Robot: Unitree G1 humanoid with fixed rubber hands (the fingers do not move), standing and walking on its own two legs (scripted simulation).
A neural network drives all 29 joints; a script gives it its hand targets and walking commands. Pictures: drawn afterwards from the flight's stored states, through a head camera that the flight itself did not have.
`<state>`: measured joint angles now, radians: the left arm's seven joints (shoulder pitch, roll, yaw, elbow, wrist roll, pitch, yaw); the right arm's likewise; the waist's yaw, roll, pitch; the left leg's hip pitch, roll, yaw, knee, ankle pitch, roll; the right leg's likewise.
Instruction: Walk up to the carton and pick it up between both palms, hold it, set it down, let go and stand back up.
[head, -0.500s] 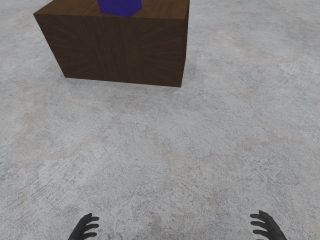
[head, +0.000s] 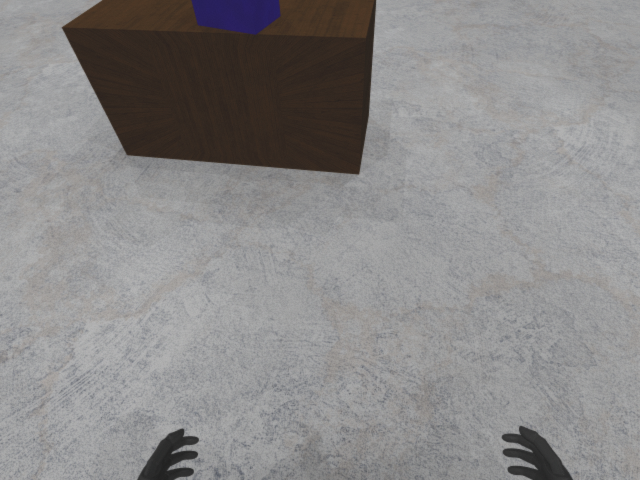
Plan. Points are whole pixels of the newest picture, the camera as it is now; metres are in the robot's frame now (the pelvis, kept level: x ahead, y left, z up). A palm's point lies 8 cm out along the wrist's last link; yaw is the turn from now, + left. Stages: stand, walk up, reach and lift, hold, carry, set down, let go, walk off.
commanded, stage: stand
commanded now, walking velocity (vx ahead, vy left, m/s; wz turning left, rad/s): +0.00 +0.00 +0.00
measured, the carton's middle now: out of the picture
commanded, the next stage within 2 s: walk up in 1.06 s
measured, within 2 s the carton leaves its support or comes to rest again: neither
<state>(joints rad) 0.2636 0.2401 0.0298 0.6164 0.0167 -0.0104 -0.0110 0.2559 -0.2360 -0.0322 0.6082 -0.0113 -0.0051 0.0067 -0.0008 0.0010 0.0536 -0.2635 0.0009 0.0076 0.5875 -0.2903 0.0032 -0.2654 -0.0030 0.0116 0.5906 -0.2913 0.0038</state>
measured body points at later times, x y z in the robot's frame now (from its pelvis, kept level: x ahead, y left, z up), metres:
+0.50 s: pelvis +0.00 +0.00 +0.00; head +0.00 +0.00 +0.45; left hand +0.12 +0.25 -0.10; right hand +0.12 -0.25 -0.10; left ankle +0.02 +0.12 -0.73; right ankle +0.02 -0.12 -0.73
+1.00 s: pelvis +0.00 +0.00 +0.00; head +0.00 +0.00 +0.45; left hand +0.12 +0.25 -0.10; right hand +0.12 -0.26 -0.10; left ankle +0.02 +0.12 -0.73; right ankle +0.02 -0.12 -0.73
